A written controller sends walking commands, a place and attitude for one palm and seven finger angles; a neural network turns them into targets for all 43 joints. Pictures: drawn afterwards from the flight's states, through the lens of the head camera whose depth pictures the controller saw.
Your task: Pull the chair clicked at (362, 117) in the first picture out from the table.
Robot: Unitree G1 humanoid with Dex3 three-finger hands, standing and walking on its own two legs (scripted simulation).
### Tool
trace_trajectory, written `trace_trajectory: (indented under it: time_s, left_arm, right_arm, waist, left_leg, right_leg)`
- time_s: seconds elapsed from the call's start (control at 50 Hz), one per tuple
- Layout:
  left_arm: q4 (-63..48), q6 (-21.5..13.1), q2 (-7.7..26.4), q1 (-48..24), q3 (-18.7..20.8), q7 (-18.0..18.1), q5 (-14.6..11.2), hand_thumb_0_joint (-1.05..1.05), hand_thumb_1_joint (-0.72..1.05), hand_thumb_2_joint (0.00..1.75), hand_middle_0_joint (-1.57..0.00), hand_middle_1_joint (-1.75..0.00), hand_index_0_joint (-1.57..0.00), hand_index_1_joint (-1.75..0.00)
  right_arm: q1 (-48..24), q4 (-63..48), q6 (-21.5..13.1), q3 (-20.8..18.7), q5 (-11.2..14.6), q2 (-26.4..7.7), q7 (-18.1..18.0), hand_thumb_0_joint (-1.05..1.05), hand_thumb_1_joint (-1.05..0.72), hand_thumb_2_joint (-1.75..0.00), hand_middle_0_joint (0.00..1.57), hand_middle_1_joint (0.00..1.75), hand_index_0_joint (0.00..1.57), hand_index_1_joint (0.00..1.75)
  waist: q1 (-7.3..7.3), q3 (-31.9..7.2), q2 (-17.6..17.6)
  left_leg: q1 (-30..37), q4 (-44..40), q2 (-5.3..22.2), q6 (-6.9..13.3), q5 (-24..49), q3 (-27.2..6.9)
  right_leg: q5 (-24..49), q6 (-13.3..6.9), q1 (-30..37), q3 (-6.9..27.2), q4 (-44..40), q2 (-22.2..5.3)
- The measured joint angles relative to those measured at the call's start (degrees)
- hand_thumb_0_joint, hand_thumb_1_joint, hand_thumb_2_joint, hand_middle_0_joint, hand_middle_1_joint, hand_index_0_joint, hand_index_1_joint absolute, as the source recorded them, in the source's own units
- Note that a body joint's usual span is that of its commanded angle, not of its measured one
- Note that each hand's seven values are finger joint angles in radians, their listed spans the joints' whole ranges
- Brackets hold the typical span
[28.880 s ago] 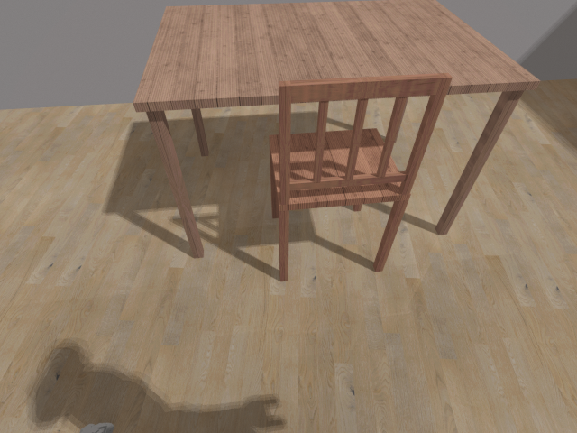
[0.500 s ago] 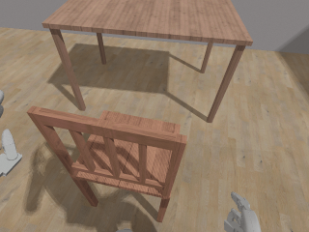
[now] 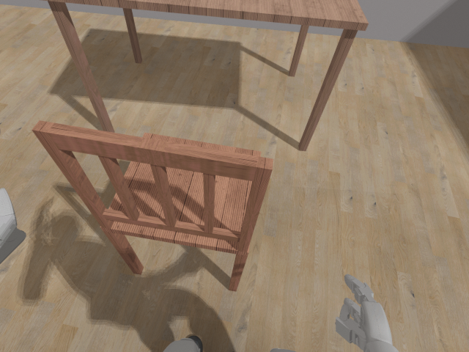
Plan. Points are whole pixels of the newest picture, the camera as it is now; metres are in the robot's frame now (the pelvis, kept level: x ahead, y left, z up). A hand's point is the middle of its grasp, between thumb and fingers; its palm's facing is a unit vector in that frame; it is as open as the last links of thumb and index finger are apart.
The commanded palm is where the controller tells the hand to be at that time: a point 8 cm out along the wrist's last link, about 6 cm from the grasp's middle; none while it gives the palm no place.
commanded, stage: stop stepping back and stand still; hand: left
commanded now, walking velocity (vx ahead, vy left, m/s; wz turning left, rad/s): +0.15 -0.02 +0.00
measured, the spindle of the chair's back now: (165, 196) +0.43 +0.18 -0.10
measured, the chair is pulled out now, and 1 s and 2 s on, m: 0.62 0.62 0.62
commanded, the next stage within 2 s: let the arm hang, fingers relaxed in 1.04 s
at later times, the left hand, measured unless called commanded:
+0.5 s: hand out of the picture +0.11 +0.25 +0.17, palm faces +0.42 -0.77 -0.47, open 7.4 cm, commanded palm +0.05 +0.29 +0.18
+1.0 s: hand out of the picture +0.13 +0.24 +0.16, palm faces +0.39 -0.79 -0.48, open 7.4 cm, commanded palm +0.07 +0.28 +0.18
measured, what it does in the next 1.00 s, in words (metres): steps on the spot: right foot, then left foot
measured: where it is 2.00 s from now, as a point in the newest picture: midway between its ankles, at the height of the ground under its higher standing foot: outside the picture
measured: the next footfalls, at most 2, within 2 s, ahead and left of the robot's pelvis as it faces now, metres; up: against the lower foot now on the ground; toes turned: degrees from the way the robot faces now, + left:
right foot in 0.10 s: -0.02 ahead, -0.16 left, +0.00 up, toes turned -1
left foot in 0.32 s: -0.03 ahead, +0.10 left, +0.00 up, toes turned +0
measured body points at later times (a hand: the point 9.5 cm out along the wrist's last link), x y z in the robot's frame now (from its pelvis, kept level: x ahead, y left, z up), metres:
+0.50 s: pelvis -0.08 -0.01 +0.00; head -0.08 +0.01 +0.45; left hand +0.08 +0.29 +0.19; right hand +0.05 -0.26 -0.08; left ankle -0.07 +0.09 -0.74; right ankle -0.06 -0.16 -0.74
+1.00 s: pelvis -0.06 -0.02 +0.01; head -0.05 -0.01 +0.46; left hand +0.11 +0.28 +0.19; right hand +0.11 -0.26 -0.07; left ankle -0.07 +0.10 -0.74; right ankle -0.06 -0.16 -0.74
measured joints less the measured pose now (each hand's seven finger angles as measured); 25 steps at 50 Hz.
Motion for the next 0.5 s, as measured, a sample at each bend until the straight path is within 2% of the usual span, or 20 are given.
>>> trace_trajectory:
  time_s: [0.08,0.1,0.12,0.16,0.18,0.22,0.24,0.26,0.3,0.32,0.38,0.44,0.5]
  left_arm:
    - [-2.6,-0.8,1.5,3.4,0.3,-0.5,-0.4,0.01,0.89,0.9,-0.21,-0.3,-0.21,-0.3]
    - [-2.7,-0.7,2.3,4.2,0.9,-0.6,-0.5,0.01,0.89,0.9,-0.21,-0.3,-0.21,-0.3]
    - [-2.2,-0.6,2.5,4.3,1.1,-0.7,-0.5,0.01,0.89,0.9,-0.22,-0.3,-0.21,-0.3]
    - [-0.5,0.1,2.5,4.0,0.5,-1.0,-0.5,0.01,0.88,0.9,-0.22,-0.3,-0.22,-0.3]
    - [0.2,0.6,2.2,4.3,0.2,-0.9,-0.6,0.01,0.88,0.9,-0.22,-0.3,-0.22,-0.3]
    - [1.8,1.8,0.6,4.9,-0.6,-0.3,-0.5,0.01,0.88,0.9,-0.22,-0.3,-0.22,-0.3]
    - [2.8,2.3,-0.4,4.7,-1.0,0.0,-0.4,0.01,0.88,0.9,-0.22,-0.3,-0.22,-0.3]
    - [4.0,2.5,-1.4,4.1,-1.5,0.2,-0.1,0.01,0.88,0.9,-0.22,-0.3,-0.22,-0.3]
    - [6.0,2.3,-3.1,2.0,-2.4,0.8,0.6,0.01,0.88,0.9,-0.22,-0.3,-0.22,-0.3]
    - [6.8,2.0,-3.7,0.4,-2.8,1.0,0.9,0.01,0.88,0.9,-0.22,-0.3,-0.22,-0.3]
    - [8.1,1.5,-4.4,-1.6,-2.8,1.2,1.4,0.01,0.88,0.9,-0.22,-0.3,-0.21,-0.3]
    - [7.3,0.9,-3.7,-0.9,-2.6,0.8,1.9,0.01,0.89,0.9,-0.21,-0.3,-0.21,-0.3]
    - [5.7,-0.7,-1.9,0.4,-1.9,0.5,2.0,0.01,0.89,0.9,-0.21,-0.3,-0.21,-0.3]
  right_arm:
    - [0.4,-1.0,-0.3,1.0,0.3,0.2,0.4,0.01,-0.9,-0.9,0.2,0.3,0.2,0.3]
    - [0.7,-1.4,-0.1,1.3,0.5,0.2,0.3,0.01,-0.9,-0.9,0.2,0.3,0.2,0.3]
    - [0.6,-1.6,0.2,1.5,0.7,-0.2,0.2,0.01,-0.9,-0.9,0.2,0.3,0.2,0.3]
    - [0.9,-0.9,1.0,1.5,1.1,-0.9,0.0,0.01,-0.9,-0.9,0.2,0.3,0.2,0.3]
    - [1.7,-0.3,1.5,1.5,1.4,-1.1,0.0,0.01,-0.9,-0.9,0.2,0.3,0.2,0.3]
    - [3.5,1.2,2.6,1.3,1.5,-1.5,-0.1,0.01,-0.9,-0.9,0.2,0.3,0.2,0.3]
    - [4.6,1.8,3.1,1.2,1.5,-1.8,-0.2,0.01,-0.9,-0.9,0.2,0.3,0.2,0.3]
    - [5.9,2.2,3.2,1.2,1.5,-2.3,-0.4,0.01,-0.9,-0.9,0.2,0.3,0.2,0.3]
    - [8.1,2.4,2.5,0.9,1.3,-3.6,-1.0,0.01,-0.9,-0.9,0.2,0.3,0.2,0.3]
    - [8.7,2.8,1.8,0.4,1.3,-4.0,-1.3,0.01,-0.9,-0.9,0.2,0.3,0.2,0.3]
    - [8.5,3.8,1.1,0.0,1.4,-3.4,-1.3,0.01,-0.9,-0.9,0.2,0.3,0.2,0.3]
    - [8.8,2.5,-0.4,0.1,1.4,-2.7,-0.9,0.02,-0.9,-0.9,0.2,0.3,0.2,0.3]
    - [8.4,2.0,-1.1,0.7,1.4,-1.8,-0.5,0.01,-0.9,-0.9,0.2,0.3,0.2,0.3]
  waist:
    - [0.42,-0.6,0.9]
    - [0.54,-0.8,0.9]
    - [0.65,-0.4,1.7]
    - [0.18,0.5,3.6]
    - [0.45,-0.1,3.4]
    - [0.91,-2.3,2.2]
    - [0.8,-3.6,1.6]
    - [0.53,-4.9,1.2]
    - [-0.33,-6.8,1.6]
    - [-0.86,-6.8,1.8]
    - [-0.77,-5.3,-0.7]
    - [-1.75,-4.9,-0.4]
    - [-1.82,-4.4,-0.2]
  left_leg:
    - [-2.5,-0.8,1.2,-0.9,2.6,-0.1]
    - [-3.4,0.1,1.1,-1.1,2.7,0.0]
    - [-4.3,1.6,1.5,-1.2,1.9,-0.3]
    - [-5.5,6.2,1.6,-1.5,-6.5,-1.9]
    - [-6.0,10.6,0.8,-1.7,-10.3,-2.0]
    - [-5.4,19.9,-1.4,-1.5,-13.3,-1.3]
    - [-3.9,21.7,-2.2,-1.0,-14.5,-0.6]
    - [-1.5,20.4,-2.5,-0.5,-15.2,0.1]
    - [4.9,10.6,-1.9,0.6,-15.2,0.4]
    - [6.7,6.4,-1.8,1.0,-12.3,0.0]
    - [8.2,4.4,-3.1,1.1,-9.7,1.0]
    - [8.0,3.5,-2.8,0.9,-8.8,0.2]
    - [7.5,3.4,-2.4,0.6,-8.2,-0.3]
  right_leg:
    - [2.2,-0.3,5.4,-1.0,-10.5,-1.0]
    - [3.9,-0.4,7.5,-1.4,-14.6,-1.6]
    - [8.5,0.3,8.4,-2.1,-17.2,-1.5]
    - [11.3,0.9,8.9,-3.5,-17.3,-0.9]
    - [10.8,0.9,8.5,-3.3,-16.4,-1.2]
    - [9.7,0.7,7.7,-2.1,-15.0,-2.4]
    - [9.4,0.8,7.4,-1.7,-14.6,-3.0]
    - [9.3,1.0,7.2,-1.7,-14.4,-3.5]
    - [9.0,1.6,6.5,-2.7,-13.5,-3.8]
    - [8.7,1.9,6.2,-3.5,-12.7,-3.9]
    - [8.4,1.4,6.8,-2.3,-12.9,-5.0]
    - [9.5,0.7,7.8,-2.1,-15.6,-3.9]
    - [13.1,1.0,8.2,-2.3,-17.8,-3.3]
